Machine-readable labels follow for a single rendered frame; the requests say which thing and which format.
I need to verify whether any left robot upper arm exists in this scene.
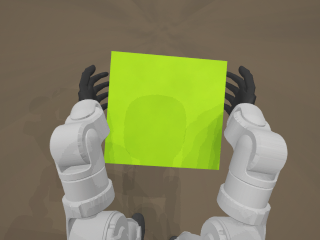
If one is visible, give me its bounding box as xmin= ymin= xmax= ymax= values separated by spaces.
xmin=69 ymin=210 xmax=129 ymax=240

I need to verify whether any right robot hand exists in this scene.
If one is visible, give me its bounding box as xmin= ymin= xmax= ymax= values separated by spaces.
xmin=223 ymin=65 xmax=256 ymax=116

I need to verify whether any robot right shin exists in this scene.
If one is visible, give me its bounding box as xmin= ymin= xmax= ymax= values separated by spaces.
xmin=178 ymin=231 xmax=191 ymax=237

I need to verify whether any robot left shin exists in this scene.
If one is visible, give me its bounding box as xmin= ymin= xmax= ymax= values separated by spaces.
xmin=127 ymin=218 xmax=138 ymax=224

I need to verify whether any left robot hand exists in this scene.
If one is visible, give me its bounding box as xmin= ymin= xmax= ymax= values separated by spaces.
xmin=78 ymin=65 xmax=110 ymax=111

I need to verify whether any right robot upper arm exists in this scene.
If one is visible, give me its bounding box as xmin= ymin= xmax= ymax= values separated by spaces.
xmin=200 ymin=216 xmax=262 ymax=240

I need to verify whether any robot left forearm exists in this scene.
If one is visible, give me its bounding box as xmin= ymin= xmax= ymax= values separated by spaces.
xmin=49 ymin=99 xmax=115 ymax=240

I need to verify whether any carton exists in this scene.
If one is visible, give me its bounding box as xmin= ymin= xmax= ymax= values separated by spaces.
xmin=104 ymin=51 xmax=228 ymax=170

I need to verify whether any robot right forearm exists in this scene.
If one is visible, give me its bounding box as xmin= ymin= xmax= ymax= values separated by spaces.
xmin=216 ymin=103 xmax=288 ymax=240

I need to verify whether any robot shin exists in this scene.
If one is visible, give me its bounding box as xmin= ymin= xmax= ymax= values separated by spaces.
xmin=178 ymin=231 xmax=191 ymax=237
xmin=127 ymin=218 xmax=138 ymax=224

